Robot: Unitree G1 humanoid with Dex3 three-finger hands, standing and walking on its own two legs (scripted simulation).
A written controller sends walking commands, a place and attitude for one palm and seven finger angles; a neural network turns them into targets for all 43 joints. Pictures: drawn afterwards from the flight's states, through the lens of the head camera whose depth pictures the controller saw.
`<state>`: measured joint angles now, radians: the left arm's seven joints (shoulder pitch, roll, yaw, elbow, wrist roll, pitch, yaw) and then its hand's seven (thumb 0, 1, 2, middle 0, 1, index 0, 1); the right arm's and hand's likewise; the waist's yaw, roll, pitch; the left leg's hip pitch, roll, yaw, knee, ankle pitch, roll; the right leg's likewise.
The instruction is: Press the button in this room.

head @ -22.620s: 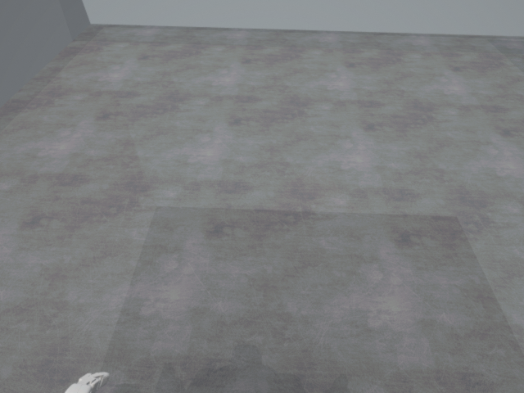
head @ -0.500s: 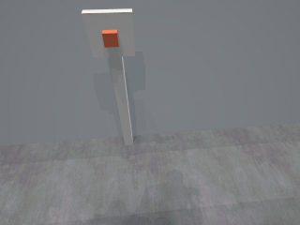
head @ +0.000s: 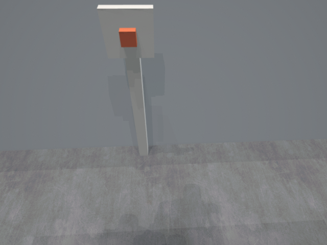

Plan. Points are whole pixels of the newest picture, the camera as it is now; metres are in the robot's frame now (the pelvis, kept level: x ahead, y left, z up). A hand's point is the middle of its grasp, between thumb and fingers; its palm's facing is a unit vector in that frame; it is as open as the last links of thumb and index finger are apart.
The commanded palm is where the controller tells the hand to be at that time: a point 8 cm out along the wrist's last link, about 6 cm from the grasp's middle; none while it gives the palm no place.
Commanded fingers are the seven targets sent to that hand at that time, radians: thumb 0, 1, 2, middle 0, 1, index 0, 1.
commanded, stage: turn to face it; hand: left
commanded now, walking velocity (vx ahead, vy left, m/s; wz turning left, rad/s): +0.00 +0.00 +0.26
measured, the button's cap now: (128, 37) +0.74 +0.17 +0.13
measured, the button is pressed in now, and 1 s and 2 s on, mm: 0 0 0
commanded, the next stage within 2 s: take the last steps up to it in 0.06 s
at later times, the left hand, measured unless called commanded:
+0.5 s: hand out of the picture +0.02 +0.16 -0.16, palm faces +0.09 -0.97 -0.24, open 7.3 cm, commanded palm none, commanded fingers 0.00 0.90 0.90 -0.20 -0.30 -0.20 -0.30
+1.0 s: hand out of the picture +0.00 +0.06 -0.15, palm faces +0.22 -0.97 -0.13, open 7.3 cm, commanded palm none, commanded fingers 0.00 0.90 0.90 -0.20 -0.30 -0.20 -0.30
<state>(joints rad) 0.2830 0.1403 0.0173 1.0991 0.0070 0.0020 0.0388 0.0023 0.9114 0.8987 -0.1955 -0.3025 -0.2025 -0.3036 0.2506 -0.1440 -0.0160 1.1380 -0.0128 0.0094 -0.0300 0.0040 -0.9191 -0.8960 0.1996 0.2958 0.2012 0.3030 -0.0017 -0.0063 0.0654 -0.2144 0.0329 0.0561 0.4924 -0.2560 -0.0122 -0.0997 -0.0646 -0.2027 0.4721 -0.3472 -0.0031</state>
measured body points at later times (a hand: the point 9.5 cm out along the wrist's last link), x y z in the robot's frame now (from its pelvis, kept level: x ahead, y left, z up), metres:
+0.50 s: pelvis +0.01 -0.03 -0.01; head +0.02 -0.05 +0.44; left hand +0.02 +0.22 -0.15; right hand +0.01 -0.25 -0.18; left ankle +0.00 +0.12 -0.73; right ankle +0.00 -0.11 -0.74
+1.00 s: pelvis +0.19 -0.04 -0.02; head +0.25 -0.04 +0.43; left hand +0.00 +0.11 -0.14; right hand +0.33 -0.23 -0.17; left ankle +0.23 +0.04 -0.74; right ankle +0.01 -0.11 -0.72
